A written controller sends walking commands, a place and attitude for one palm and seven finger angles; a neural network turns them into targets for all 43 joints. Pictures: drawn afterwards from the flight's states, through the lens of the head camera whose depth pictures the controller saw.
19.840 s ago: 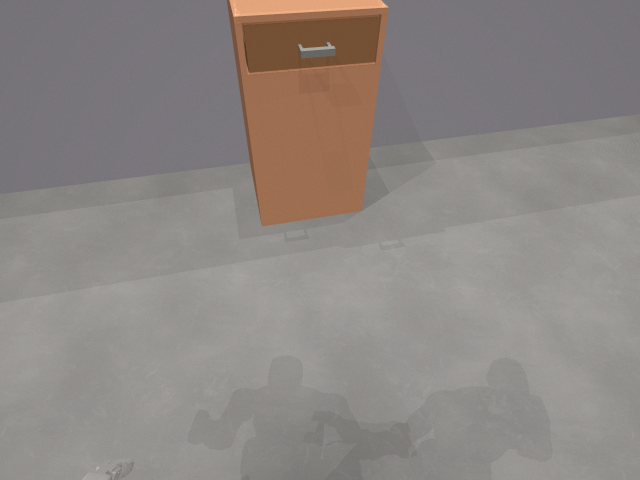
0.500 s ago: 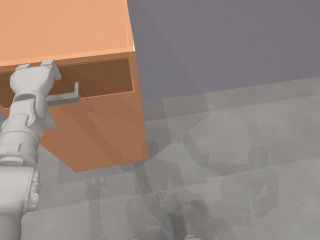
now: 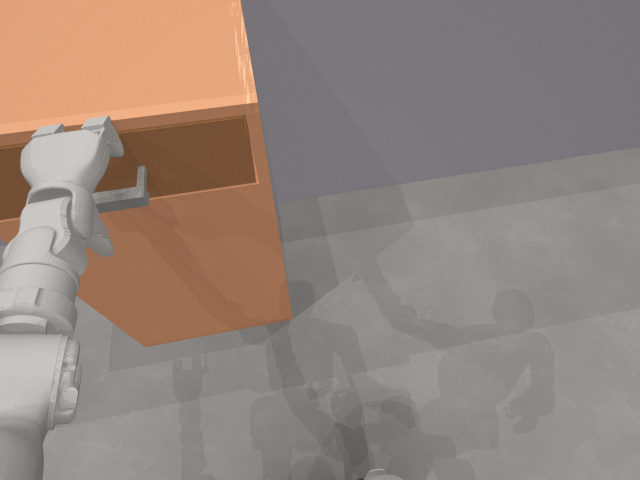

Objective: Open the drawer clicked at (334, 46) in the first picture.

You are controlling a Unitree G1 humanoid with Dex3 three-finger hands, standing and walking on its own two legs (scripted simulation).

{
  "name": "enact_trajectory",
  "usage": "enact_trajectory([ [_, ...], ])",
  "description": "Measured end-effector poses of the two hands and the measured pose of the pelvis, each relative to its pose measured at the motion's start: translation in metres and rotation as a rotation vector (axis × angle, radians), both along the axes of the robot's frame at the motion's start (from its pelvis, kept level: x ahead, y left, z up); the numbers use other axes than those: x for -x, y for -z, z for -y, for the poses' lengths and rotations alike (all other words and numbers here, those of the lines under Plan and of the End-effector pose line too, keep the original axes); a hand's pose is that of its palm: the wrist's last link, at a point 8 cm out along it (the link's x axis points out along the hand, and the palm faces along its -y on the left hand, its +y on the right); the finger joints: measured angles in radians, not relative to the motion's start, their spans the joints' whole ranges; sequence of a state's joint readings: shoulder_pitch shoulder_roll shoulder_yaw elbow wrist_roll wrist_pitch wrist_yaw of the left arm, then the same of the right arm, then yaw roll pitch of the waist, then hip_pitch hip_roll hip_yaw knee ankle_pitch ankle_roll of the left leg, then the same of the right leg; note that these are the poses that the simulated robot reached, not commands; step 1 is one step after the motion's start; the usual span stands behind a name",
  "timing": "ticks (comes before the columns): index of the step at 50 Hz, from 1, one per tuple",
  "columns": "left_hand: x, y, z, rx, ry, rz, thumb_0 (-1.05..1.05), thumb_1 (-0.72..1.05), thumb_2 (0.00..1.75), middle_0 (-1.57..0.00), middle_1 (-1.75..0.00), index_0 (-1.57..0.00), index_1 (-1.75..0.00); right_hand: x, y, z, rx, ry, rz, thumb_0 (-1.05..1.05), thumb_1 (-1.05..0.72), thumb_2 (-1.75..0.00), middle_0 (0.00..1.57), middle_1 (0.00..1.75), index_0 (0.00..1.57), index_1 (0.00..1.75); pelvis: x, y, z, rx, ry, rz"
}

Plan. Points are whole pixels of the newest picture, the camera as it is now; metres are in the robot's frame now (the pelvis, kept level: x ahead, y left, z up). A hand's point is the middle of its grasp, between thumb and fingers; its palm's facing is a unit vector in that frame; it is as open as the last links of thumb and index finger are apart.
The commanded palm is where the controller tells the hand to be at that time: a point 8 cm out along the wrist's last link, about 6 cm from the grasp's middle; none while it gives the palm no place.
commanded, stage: re-aim the fingers above the handle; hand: left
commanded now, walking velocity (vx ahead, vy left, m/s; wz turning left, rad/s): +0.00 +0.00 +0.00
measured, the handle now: (109, 189) +0.52 +0.29 +0.01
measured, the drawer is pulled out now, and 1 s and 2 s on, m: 0.00 0.00 0.00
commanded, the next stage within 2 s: lower the fingers behind the handle in 0.30 s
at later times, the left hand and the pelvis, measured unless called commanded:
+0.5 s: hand (103, 186) +0.48 +0.27 +0.07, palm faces +0.03 -0.03 -1.00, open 13.7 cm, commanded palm +0.45 +0.29 +0.12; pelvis +0.00 +0.00 +0.00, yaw +1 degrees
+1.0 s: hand (101, 206) +0.48 +0.29 +0.03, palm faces -0.01 -0.03 -1.00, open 13.8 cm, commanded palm +0.45 +0.28 +0.08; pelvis +0.00 +0.00 -0.02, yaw +1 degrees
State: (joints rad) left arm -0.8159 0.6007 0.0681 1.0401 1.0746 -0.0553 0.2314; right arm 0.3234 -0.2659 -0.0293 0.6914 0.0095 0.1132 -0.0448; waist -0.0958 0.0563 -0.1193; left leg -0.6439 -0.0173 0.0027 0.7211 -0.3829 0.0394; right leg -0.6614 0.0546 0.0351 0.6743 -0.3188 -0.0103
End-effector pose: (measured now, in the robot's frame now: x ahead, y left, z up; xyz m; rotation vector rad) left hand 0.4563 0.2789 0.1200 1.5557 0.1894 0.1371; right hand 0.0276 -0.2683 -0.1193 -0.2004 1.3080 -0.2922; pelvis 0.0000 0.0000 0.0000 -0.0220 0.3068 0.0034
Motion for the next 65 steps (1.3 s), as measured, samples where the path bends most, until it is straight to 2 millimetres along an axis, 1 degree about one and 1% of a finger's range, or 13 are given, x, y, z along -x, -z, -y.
enact_trajectory([
  [4,0.007,-0.003,-0.020,-0.014,-0.058,-0.051,0.00,-0.49,0.31,-0.34,-1.21,-0.34,-1.22,-0.003,-0.002,-0.001,-0.002,0.005,0.009,0.01,-0.91,-0.89,0.20,0.30,0.20,0.30,-0.002,-0.002,0.002,0.000,-0.003,0.007],
  [7,0.012,-0.002,-0.027,-0.026,-0.043,-0.094,0.00,-0.49,0.31,-0.33,-1.21,-0.33,-1.21,-0.005,-0.005,0.001,0.011,-0.004,0.008,0.01,-0.91,-0.89,0.20,0.30,0.20,0.30,-0.003,-0.003,0.003,0.003,-0.015,0.011],
  [11,0.016,0.003,-0.016,-0.002,0.054,-0.110,-0.01,-0.49,0.31,-0.32,-1.20,-0.33,-1.21,-0.009,-0.009,0.006,0.038,-0.027,-0.004,0.01,-0.91,-0.89,0.20,0.30,0.20,0.30,-0.005,-0.003,0.002,0.007,-0.034,0.017],
  [16,0.009,0.006,0.004,0.039,0.155,-0.036,-0.01,-0.49,0.31,-0.32,-1.20,-0.32,-1.20,-0.015,-0.010,0.012,0.068,-0.041,0.002,0.01,-0.91,-0.89,0.20,0.30,0.20,0.30,-0.005,0.000,0.000,0.010,-0.042,0.006],
  [20,0.001,0.001,0.007,0.040,0.141,0.049,0.00,-0.49,0.31,-0.34,-1.21,-0.32,-1.20,-0.017,-0.007,0.010,0.059,-0.039,0.013,0.01,-0.91,-0.89,0.20,0.30,0.20,0.30,-0.004,0.003,-0.003,0.010,-0.031,-0.010],
  [26,-0.001,0.000,0.013,0.016,0.068,0.055,0.00,-0.49,0.31,-0.38,-1.24,-0.33,-1.23,-0.014,0.002,-0.002,-0.003,-0.033,0.014,0.00,-0.91,-0.89,0.20,0.30,0.20,0.30,-0.003,0.003,-0.004,0.006,-0.015,-0.008],
  [32,0.004,0.008,-0.003,-0.020,-0.037,-0.065,0.00,-0.49,0.31,-0.34,-1.22,-0.33,-1.23,-0.006,0.001,-0.010,-0.027,-0.004,0.020,0.01,-0.91,-0.89,0.20,0.30,0.20,0.30,0.000,0.000,-0.001,0.001,-0.005,0.004],
  [37,0.011,0.022,-0.012,-0.005,0.005,-0.134,0.00,-0.49,0.31,-0.33,-1.20,-0.32,-1.21,0.006,-0.003,-0.005,0.009,-0.001,-0.005,0.00,-0.91,-0.89,0.20,0.30,0.20,0.30,0.002,0.000,0.000,0.004,-0.014,0.001],
  [43,0.010,0.034,-0.008,0.017,0.110,-0.080,0.00,-0.49,0.31,-0.32,-1.20,-0.32,-1.20,0.021,-0.005,0.009,0.070,-0.012,-0.065,0.00,-0.91,-0.89,0.20,0.30,0.20,0.30,0.005,0.007,0.000,0.012,-0.029,-0.030],
  [47,0.003,0.037,-0.009,0.025,0.103,-0.004,0.00,-0.49,0.31,-0.32,-1.20,-0.32,-1.20,0.026,-0.003,0.015,0.087,-0.015,-0.092,0.00,-0.91,-0.89,0.20,0.30,0.20,0.30,0.005,0.013,-0.002,0.016,-0.027,-0.060],
  [51,0.001,0.039,-0.007,0.020,0.070,0.032,0.00,-0.49,0.31,-0.34,-1.22,-0.33,-1.21,0.028,0.002,0.013,0.068,-0.014,-0.100,0.01,-0.91,-0.89,0.20,0.30,0.20,0.30,0.004,0.015,-0.005,0.020,-0.022,-0.071],
  [56,0.005,0.043,-0.004,0.003,0.018,-0.013,0.00,-0.49,0.31,-0.33,-1.22,-0.33,-1.22,0.024,0.006,0.002,0.023,-0.002,-0.077,0.01,-0.91,-0.89,0.20,0.30,0.20,0.30,0.004,0.013,-0.007,0.019,-0.014,-0.056],
  [65,0.007,0.046,-0.003,0.018,0.041,-0.068,0.00,-0.49,0.31,-0.29,-1.20,-0.32,-1.21,0.020,0.006,-0.010,0.009,0.000,-0.034,0.00,-0.91,-0.89,0.20,0.30,0.20,0.30,0.008,0.012,-0.006,0.014,-0.006,-0.042],
])
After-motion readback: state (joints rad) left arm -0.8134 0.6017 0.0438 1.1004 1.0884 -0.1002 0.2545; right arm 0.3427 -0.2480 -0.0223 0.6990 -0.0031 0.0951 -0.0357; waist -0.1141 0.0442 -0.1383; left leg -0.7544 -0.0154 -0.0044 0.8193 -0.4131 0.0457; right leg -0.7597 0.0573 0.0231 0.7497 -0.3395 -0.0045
